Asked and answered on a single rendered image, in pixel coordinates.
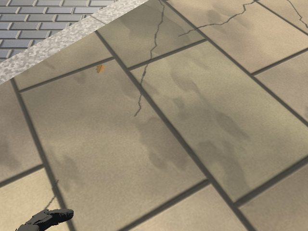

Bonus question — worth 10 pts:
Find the robot left hand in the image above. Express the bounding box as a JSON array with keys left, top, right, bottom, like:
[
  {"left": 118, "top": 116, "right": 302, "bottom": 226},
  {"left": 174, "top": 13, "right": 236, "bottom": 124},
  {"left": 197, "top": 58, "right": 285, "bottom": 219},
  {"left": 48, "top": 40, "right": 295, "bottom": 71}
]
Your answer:
[{"left": 15, "top": 209, "right": 74, "bottom": 231}]

